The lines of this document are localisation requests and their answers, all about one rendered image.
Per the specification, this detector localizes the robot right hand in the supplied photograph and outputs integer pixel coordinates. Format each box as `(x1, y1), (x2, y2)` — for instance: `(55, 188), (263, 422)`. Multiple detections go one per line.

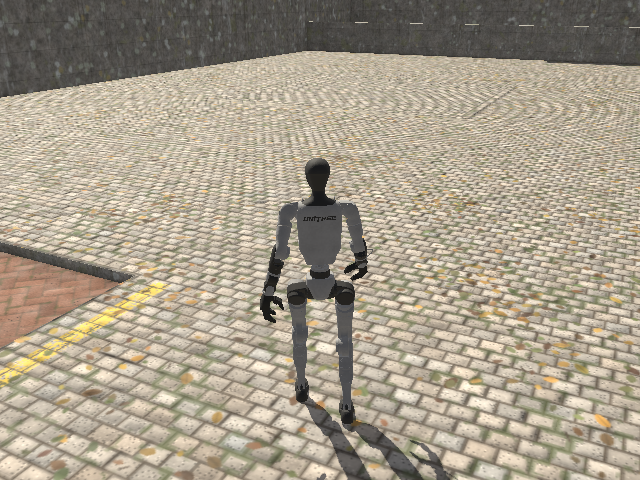
(344, 262), (368, 281)

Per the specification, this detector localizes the robot left forearm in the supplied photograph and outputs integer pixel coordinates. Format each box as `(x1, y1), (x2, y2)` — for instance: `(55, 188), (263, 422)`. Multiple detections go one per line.
(262, 244), (284, 296)

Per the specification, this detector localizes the robot right upper arm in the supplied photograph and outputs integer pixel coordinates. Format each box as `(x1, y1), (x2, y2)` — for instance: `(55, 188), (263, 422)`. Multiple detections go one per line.
(339, 200), (365, 253)

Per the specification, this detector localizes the robot left upper arm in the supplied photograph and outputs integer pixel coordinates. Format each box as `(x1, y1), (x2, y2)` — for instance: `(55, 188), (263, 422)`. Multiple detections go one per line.
(274, 202), (298, 260)

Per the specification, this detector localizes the robot right foot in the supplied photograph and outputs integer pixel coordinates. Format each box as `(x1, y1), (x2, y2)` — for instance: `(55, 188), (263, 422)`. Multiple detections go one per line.
(339, 399), (354, 424)

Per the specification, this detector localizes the robot right forearm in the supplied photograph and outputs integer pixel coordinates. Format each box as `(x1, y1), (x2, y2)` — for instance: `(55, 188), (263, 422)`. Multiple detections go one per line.
(354, 238), (368, 268)

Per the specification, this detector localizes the robot torso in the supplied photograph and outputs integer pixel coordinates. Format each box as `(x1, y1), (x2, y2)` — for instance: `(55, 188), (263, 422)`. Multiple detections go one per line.
(295, 196), (342, 300)

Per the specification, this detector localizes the robot left hand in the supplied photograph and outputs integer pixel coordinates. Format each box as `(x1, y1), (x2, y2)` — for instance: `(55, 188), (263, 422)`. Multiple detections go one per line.
(260, 294), (284, 323)

